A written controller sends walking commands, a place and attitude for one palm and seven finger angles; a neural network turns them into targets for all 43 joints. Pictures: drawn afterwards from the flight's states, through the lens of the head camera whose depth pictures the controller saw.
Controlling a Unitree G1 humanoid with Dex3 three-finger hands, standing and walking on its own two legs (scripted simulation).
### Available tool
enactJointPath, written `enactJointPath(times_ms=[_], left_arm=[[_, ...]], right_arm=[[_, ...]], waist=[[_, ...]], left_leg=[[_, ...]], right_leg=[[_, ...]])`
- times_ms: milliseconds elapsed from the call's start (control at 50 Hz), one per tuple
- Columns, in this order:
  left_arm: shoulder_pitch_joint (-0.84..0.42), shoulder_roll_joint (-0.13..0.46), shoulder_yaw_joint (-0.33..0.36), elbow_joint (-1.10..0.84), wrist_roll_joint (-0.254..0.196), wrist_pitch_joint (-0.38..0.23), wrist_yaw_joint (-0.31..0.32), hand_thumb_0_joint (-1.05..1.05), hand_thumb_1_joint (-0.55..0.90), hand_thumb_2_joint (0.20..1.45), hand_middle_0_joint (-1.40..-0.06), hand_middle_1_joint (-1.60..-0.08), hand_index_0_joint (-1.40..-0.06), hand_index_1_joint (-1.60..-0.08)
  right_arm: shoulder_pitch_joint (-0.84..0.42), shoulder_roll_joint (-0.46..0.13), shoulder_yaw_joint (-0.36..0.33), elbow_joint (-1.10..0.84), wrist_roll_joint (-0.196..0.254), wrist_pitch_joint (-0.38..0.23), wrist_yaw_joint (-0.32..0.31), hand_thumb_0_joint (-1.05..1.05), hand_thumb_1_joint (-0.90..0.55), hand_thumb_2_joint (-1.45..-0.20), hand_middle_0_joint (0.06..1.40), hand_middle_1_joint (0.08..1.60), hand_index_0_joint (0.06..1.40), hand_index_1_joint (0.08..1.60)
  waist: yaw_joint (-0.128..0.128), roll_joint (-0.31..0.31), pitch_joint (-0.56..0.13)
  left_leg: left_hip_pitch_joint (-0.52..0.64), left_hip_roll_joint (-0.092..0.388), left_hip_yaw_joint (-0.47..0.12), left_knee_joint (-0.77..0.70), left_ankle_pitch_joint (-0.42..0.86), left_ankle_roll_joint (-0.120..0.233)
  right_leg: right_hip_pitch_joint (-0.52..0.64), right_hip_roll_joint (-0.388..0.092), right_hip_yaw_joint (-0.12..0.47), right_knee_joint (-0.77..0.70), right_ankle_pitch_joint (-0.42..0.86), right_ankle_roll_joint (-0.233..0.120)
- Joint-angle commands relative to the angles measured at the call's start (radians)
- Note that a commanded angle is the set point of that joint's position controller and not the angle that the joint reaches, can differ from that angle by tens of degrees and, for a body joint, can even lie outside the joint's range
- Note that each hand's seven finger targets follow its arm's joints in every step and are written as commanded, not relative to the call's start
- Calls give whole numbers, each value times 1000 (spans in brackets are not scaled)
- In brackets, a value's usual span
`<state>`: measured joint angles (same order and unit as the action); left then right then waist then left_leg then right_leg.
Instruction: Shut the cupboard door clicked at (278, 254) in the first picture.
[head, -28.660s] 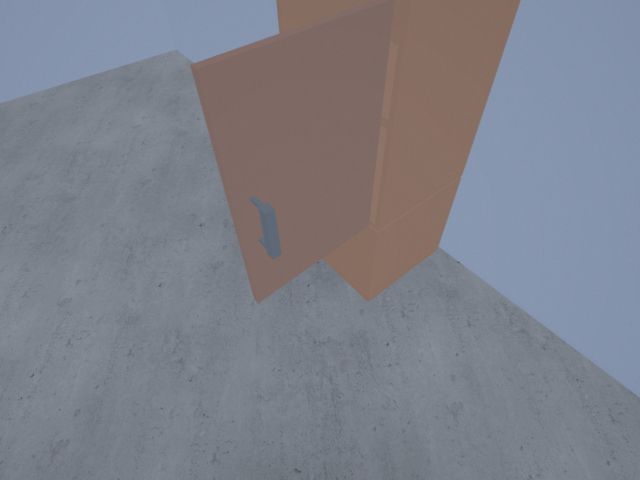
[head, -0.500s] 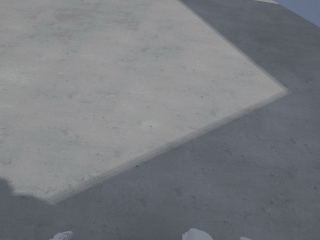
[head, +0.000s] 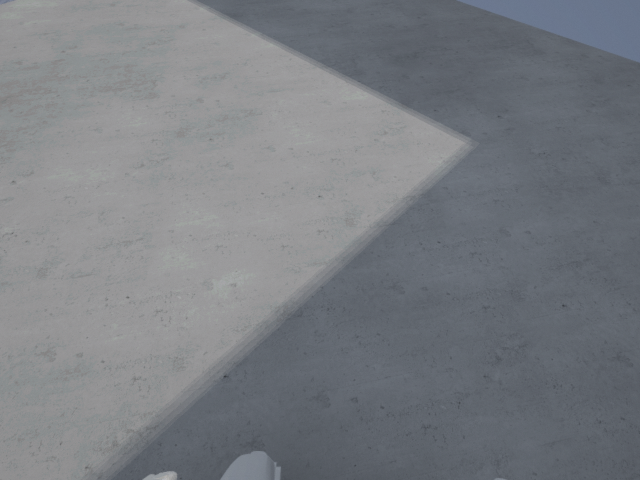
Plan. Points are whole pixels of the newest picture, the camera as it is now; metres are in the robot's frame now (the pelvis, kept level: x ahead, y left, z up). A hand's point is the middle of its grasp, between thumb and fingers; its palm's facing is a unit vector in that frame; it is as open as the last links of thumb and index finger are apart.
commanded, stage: turn to face it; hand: left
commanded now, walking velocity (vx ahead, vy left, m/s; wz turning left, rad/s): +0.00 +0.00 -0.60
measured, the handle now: out of the picture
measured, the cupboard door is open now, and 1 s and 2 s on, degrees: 63 63 63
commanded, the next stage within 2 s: take the last steps up to it in 1.88 s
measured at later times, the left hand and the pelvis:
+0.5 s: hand (195, 449) +0.17 +0.20 -0.16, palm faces -0.30 -0.92 -0.24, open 7.4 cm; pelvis +0.01 +0.02 +0.00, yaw -20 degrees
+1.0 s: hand (251, 453) +0.17 +0.12 -0.16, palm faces -0.52 -0.83 -0.22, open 7.4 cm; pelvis +0.02 -0.01 +0.00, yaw -35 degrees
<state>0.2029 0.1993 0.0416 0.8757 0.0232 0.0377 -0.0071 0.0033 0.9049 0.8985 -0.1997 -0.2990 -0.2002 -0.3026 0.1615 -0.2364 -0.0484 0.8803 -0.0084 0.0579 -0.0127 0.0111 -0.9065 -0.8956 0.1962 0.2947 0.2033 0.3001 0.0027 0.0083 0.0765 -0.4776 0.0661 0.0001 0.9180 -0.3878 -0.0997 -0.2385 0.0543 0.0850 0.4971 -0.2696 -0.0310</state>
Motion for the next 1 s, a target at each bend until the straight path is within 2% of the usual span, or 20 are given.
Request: enactJointPath(times_ms=[0, 40, 60, 80, 100, 120, 160, 220, 360, 480, 520, 540, 560, 580, 600, 620, 660, 720, 880, 980], left_arm=[[-11, 233, 82, -81, 3, -16, 15, 0, 900, 900, -200, -300, -200, -300], [-39, 218, 79, -83, -6, -7, 16, 0, 900, 900, -200, -300, -200, -300], [-28, 175, 71, -93, -16, -2, 13, 0, 900, 900, -200, -300, -200, -300], [10, 115, 60, -104, -25, 0, 5, 0, 900, 900, -200, -300, -200, -300], [-11, 137, 59, -112, -16, 0, 4, 0, 900, 900, -200, -300, -200, -300], [-10, 146, 63, -108, -8, 2, 0, 0, 900, 900, -200, -300, -200, -300], [-3, 157, 77, -78, 0, 8, -14, 0, 900, 900, -200, -300, -200, -300], [8, 132, 70, -66, -4, 18, -29, 0, 900, 900, -200, -300, -200, -300], [-77, 99, 59, -91, -6, 28, -34, 0, 900, 900, -200, -300, -200, -300], [-69, 97, 51, -92, -5, 16, -32, 0, 900, 900, -200, -300, -200, -300], [24, 131, 59, -65, -2, 6, -27, 0, 900, 900, -200, -300, -200, -300], [107, 215, 74, -43, 6, -9, -18, 0, 900, 900, -200, -300, -200, -300], [144, 315, 92, -27, 5, -17, -2, 0, 900, 900, -200, -300, -200, -300], [157, 325, 89, -26, -9, -13, 9, 0, 900, 900, -200, -300, -200, -300], [96, 284, 85, -40, -9, -13, 17, 0, 900, 900, -200, -300, -200, -300], [21, 249, 84, -55, -8, -10, 25, 0, 900, 900, -200, -300, -200, -300], [-41, 200, 61, -77, -13, -18, 22, 0, 900, 900, -200, -300, -200, -300], [-36, 194, 61, -77, -9, -29, 20, 0, 900, 900, -200, -300, -200, -300], [51, 213, 74, -47, -1, -26, 15, 0, 900, 900, -200, -300, -200, -300], [13, 226, 83, -50, 0, -15, 16, 0, 900, 900, -200, -300, -200, -300]], right_arm=[[20, -83, -21, -83, 4, -45, -14, 0, -900, -900, 200, 300, 200, 300], [98, -92, -22, -58, 6, -55, -19, 0, -900, -900, 200, 300, 200, 300], [126, -143, -27, -52, 0, -66, -23, 0, -900, -900, 200, 300, 200, 300], [147, -238, -44, -58, -14, -72, -24, 0, -900, -900, 200, 300, 200, 300], [160, -253, -41, -68, -17, -61, -26, 0, -900, -900, 200, 300, 200, 300], [110, -216, -30, -82, -21, -60, -27, 0, -900, -900, 200, 300, 200, 300], [50, -166, -13, -98, -23, -67, -35, 0, -900, -900, 200, 300, 200, 300], [49, -148, -10, -93, -17, -66, -37, 0, -900, -900, 200, 300, 200, 300], [134, -165, -31, -45, -18, -63, -26, 0, -900, -900, 200, 300, 200, 300], [106, -197, -50, -28, -21, -55, -13, 0, -900, -900, 200, 300, 200, 300], [82, -196, -53, -30, -12, -51, -7, 0, -900, -900, 200, 300, 200, 300], [82, -147, -46, -44, -3, -49, -2, 0, -900, -900, 200, 300, 200, 300], [25, -74, -24, -100, -6, -45, 0, 0, -900, -900, 200, 300, 200, 300], [21, -114, -24, -102, -6, -27, -13, 0, -900, -900, 200, 300, 200, 300], [13, -110, -27, -92, -4, -21, -14, 0, -900, -900, 200, 300, 200, 300], [12, -103, -31, -79, -6, -20, -14, 0, -900, -900, 200, 300, 200, 300], [36, -121, -34, -51, -13, -20, -6, 0, -900, -900, 200, 300, 200, 300], [69, -105, -32, -32, -14, -17, -1, 0, -900, -900, 200, 300, 200, 300], [-42, -91, -26, -85, -8, -27, -10, 0, -900, -900, 200, 300, 200, 300], [-5, -86, -23, -87, 5, -38, -19, 0, -900, -900, 200, 300, 200, 300]], waist=[[-1, -179, -116], [-39, -156, -141], [-44, -28, -160], [-41, 272, -184], [-51, 253, -158], [-27, 189, -124], [-1, 190, -86], [4, 156, -104], [-38, 169, -105], [-27, 212, -102], [27, 128, -130], [70, -90, -177], [91, -365, -138], [88, -287, -150], [58, -233, -96], [31, -260, -76], [-3, -204, -66], [-17, -142, -110], [33, -119, -113], [9, -151, -132]], left_leg=[[95, -36, 12, -216, 1, 18], [274, -42, 12, -445, 167, 27], [414, 60, -70, -565, 224, 54], [518, 319, -326, -605, 410, 154], [420, 431, -374, -615, 476, 248], [349, 406, -317, -618, 461, 265], [327, 312, -181, -603, 572, 233], [384, 252, -22, -573, 617, 212], [438, 302, 58, -567, 585, 234], [364, 321, 123, -485, 507, 203], [259, 279, 179, -335, 408, 134], [135, 192, 240, -130, 215, 72], [-119, 31, 216, 107, -266, 22], [-130, 36, 63, 238, -268, 28], [-165, 56, 11, 285, -184, 33], [-179, 65, 4, 295, -114, 29], [-132, 68, -9, 275, 9, 12], [-85, 43, -1, 201, 60, 1], [-71, -5, -12, -16, -29, 3], [91, -44, -13, -233, -17, 26]], right_leg=[[55, -245, 276, -67, 478, -149], [-27, -189, 261, 6, 399, -83], [-144, -104, 199, 89, 232, -32], [-313, 33, 48, 300, -210, 31], [-299, 0, -18, 517, -385, 48], [-292, -44, -5, 607, -343, 56], [-307, -62, -27, 695, -257, 77], [-315, -80, -75, 696, -175, 93], [-297, -113, -127, 511, -164, 98], [-116, -82, -186, 209, -135, 59], [79, -72, -184, -7, 67, 32], [236, -215, -3, -135, 228, -16], [272, -421, 314, -153, 598, -122], [210, -466, 326, -162, 610, -193], [163, -416, 273, -184, 475, -193], [141, -368, 263, -189, 397, -168], [85, -294, 157, -187, 365, -133], [101, -257, 126, -180, 343, -123], [156, -267, 290, -155, 381, -180], [87, -240, 347, -97, 460, -158]])
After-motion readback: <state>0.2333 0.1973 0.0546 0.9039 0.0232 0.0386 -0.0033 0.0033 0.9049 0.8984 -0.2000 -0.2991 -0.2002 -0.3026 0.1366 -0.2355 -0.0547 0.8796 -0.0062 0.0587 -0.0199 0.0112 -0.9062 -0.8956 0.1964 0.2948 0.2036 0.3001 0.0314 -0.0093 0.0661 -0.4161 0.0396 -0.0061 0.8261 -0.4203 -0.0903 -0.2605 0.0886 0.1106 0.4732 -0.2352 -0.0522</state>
